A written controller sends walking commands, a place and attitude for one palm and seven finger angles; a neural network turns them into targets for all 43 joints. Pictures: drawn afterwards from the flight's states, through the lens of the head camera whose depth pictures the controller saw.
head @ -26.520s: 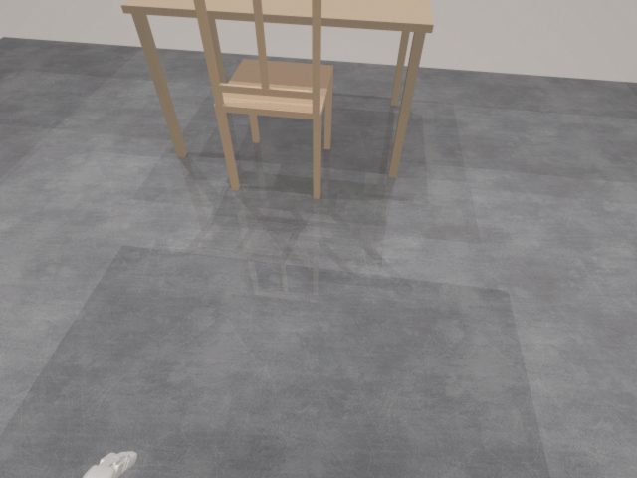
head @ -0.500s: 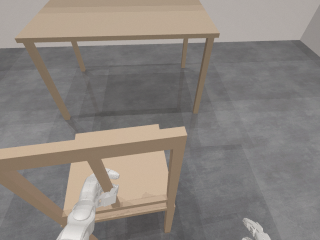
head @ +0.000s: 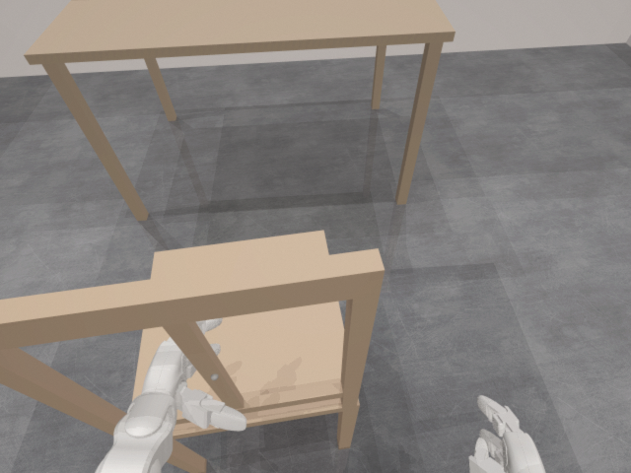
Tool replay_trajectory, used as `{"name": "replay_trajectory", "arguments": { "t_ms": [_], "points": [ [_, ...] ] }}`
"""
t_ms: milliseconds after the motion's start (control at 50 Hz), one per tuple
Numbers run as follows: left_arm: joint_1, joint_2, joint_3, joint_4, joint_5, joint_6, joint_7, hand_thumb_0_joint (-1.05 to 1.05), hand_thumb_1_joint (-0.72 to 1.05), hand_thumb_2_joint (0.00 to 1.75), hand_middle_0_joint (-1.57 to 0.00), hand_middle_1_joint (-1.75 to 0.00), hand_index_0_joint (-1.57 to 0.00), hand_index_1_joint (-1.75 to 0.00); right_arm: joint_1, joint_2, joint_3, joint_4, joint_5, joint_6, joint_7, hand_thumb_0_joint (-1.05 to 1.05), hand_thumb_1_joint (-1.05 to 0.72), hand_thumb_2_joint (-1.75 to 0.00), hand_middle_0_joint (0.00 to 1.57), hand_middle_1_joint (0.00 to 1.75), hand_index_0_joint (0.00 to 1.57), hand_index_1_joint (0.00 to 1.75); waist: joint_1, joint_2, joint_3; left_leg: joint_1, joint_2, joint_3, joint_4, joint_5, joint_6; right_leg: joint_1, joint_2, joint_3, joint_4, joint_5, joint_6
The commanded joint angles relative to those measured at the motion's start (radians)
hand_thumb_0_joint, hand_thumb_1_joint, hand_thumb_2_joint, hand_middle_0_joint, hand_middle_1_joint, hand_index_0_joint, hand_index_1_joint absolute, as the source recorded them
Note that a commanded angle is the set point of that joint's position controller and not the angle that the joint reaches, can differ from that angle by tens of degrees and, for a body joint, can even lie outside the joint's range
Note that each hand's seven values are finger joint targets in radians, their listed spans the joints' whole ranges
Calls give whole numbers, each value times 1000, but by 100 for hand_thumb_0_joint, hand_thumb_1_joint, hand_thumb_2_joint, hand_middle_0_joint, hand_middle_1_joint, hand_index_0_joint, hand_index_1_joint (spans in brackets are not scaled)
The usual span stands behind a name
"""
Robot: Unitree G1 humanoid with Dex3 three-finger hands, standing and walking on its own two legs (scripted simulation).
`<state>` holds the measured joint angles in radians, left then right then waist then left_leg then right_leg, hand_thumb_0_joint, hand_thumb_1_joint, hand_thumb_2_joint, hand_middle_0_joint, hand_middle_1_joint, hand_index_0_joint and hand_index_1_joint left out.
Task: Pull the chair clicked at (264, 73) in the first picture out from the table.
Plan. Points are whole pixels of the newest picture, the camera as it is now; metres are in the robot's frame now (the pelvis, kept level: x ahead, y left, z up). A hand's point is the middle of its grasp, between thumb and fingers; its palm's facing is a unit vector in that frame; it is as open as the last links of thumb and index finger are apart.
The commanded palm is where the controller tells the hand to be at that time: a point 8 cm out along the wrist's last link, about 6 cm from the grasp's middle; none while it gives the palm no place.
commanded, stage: open the thumb and straighten the fingers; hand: left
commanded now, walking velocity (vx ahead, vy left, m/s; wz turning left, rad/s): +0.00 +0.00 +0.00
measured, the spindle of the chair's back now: (212, 370) +0.26 +0.15 -0.04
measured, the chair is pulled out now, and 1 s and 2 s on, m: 0.72 0.72 0.72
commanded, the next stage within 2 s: draw the fingers out of the gap in 0.16 s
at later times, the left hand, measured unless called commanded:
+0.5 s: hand (199, 419) +0.20 +0.16 -0.04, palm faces +0.01 -0.99 -0.17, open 17.5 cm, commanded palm +0.18 +0.21 -0.02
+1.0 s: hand out of the picture +0.13 +0.15 -0.04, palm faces +0.04 -0.98 -0.17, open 17.5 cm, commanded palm +0.10 +0.20 -0.02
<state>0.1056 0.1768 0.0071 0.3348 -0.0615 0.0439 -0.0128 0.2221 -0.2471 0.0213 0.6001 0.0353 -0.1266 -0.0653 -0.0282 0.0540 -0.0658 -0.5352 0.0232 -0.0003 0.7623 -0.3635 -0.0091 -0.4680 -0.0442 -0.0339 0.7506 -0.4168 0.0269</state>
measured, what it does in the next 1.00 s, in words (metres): stands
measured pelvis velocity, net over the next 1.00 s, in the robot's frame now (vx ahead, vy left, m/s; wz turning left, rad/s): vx -0.01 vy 0.00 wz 0.03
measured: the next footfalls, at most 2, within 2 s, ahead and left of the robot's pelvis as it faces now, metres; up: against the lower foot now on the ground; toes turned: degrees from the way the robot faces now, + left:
none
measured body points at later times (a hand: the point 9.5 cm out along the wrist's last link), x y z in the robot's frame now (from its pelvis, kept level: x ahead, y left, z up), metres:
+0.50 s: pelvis +0.00 +0.00 -0.01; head +0.03 -0.01 +0.44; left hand +0.20 +0.21 -0.03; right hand +0.17 -0.24 -0.09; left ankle +0.01 +0.13 -0.71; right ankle -0.03 -0.13 -0.71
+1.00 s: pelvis -0.01 +0.00 -0.02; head +0.01 -0.01 +0.43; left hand +0.13 +0.20 -0.03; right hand +0.17 -0.23 -0.09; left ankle +0.01 +0.13 -0.71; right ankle -0.03 -0.13 -0.71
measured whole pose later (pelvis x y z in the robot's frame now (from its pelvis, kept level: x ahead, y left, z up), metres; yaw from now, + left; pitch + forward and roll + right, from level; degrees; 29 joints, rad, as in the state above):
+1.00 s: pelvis -0.01 +0.00 -0.02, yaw +2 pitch +9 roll -2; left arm 0.63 0.19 -0.07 -0.18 -0.03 0.14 0.03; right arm 0.25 -0.21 0.02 0.49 0.04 -0.15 -0.10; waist -0.02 0.05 -0.14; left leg -0.68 0.02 -0.05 0.95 -0.43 -0.02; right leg -0.58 -0.04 -0.08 0.91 -0.49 0.02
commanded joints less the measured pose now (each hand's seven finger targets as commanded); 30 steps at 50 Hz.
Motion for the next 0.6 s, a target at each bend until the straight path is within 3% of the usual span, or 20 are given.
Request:
{"name": "replay_trajectory", "arguments": {
  "t_ms": [0,40,100,120,180,220,240,260,300,320,380,460,540,580],
  "points": [
    [-102,161,104,-234,-2,-32,12,0,-55,20,0,0,0,0,-29,-133,-55,-158,-4,-49,-14,0,-90,-90,20,30,20,30,-4,-65,-235,159,0,9,-61,319,31,60,10,-32,-67,398,-25],
    [-55,124,65,-305,-5,-33,7,0,-55,20,0,0,0,0,-29,-125,-54,-175,-4,-56,-12,0,-90,-90,20,30,20,30,-1,-38,-279,184,4,7,-49,381,29,72,8,-35,-53,432,-28],
    [-24,113,48,-306,-13,-14,-1,0,-55,20,0,0,0,0,-22,-129,-53,-173,-4,-60,-13,0,-90,-90,20,30,20,30,-17,-51,-251,166,7,-1,-34,389,28,53,9,-41,-49,441,-24],
    [-13,117,52,-291,-12,-7,-2,0,-55,20,0,0,0,0,-22,-132,-54,-174,-4,-59,-14,0,-90,-90,20,30,20,30,-21,-82,-229,150,7,-3,-31,368,30,38,11,-44,-48,428,-22],
    [-45,101,15,-340,-4,4,-2,0,-55,20,0,0,0,0,-21,-133,-52,-182,-3,-63,-16,0,-90,-90,20,30,20,30,-32,-40,-218,150,3,-6,-26,350,31,14,10,-45,-45,400,-23],
    [-11,123,40,-355,-2,9,5,0,-55,20,0,0,0,0,-21,-134,-52,-187,-5,-63,-17,0,-90,-90,20,30,20,30,-20,-33,-227,146,4,-13,-26,344,28,10,11,-49,-38,375,-26],
    [24,176,104,-331,-1,11,11,0,-55,20,0,0,0,0,-14,-136,-55,-186,-8,-59,-19,0,-90,-90,20,30,20,30,-5,-41,-238,134,3,-16,-23,349,27,17,12,-49,-31,378,-29],
    [73,175,102,-355,0,11,10,0,-55,20,0,0,0,0,-23,-134,-57,-192,-8,-57,-18,0,-90,-90,20,30,20,30,9,-20,-253,138,3,-12,-23,367,27,35,11,-48,-28,392,-34],
    [141,132,65,-402,-2,9,12,0,-55,20,0,0,0,0,-26,-120,-56,-212,-4,-59,-16,0,-90,-90,20,30,20,30,7,-42,-264,142,6,-9,-19,377,26,33,10,-50,-23,393,-29],
    [148,113,39,-435,0,6,10,0,-55,20,0,0,0,0,-29,-118,-55,-218,-4,-61,-14,0,-90,-90,20,30,20,30,3,-24,-260,144,7,-11,-18,383,26,25,10,-51,-20,387,-30],
    [206,108,23,-485,1,8,21,0,-55,20,0,0,0,0,-35,-113,-56,-227,-4,-67,-14,0,-90,-90,20,30,20,30,-2,-15,-236,123,6,-17,-17,341,26,7,12,-56,-20,342,-32],
    [240,119,26,-484,4,18,24,0,-55,20,0,0,0,0,-42,-119,-55,-229,-5,-65,-25,0,-90,-90,20,30,20,30,-16,-71,-165,61,0,-23,-12,231,31,-37,19,-59,-26,265,-30],
    [238,117,6,-562,12,0,26,0,-55,20,0,0,0,0,-38,-114,-47,-243,-6,-82,-32,0,-90,-90,20,30,20,30,-17,-7,-175,64,-5,-37,-6,174,31,-78,20,-61,-12,178,-35],
    [270,117,1,-592,11,-3,31,0,-55,20,0,0,0,0,-38,-111,-47,-246,-7,-91,-38,0,-90,-90,20,30,20,30,-14,-21,-187,61,-6,-38,-1,162,33,-74,19,-61,-10,164,-35]
  ]
}}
